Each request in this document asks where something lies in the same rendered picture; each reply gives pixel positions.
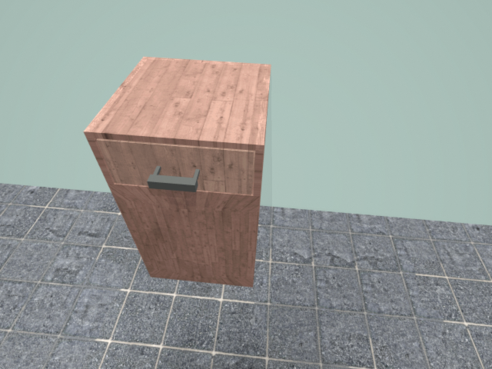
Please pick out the drawer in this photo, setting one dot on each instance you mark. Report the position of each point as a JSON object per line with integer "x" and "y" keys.
{"x": 221, "y": 169}

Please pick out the cabinet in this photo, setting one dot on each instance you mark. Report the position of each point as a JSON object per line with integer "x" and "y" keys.
{"x": 203, "y": 236}

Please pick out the handle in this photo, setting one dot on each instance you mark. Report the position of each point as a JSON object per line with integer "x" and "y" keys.
{"x": 173, "y": 183}

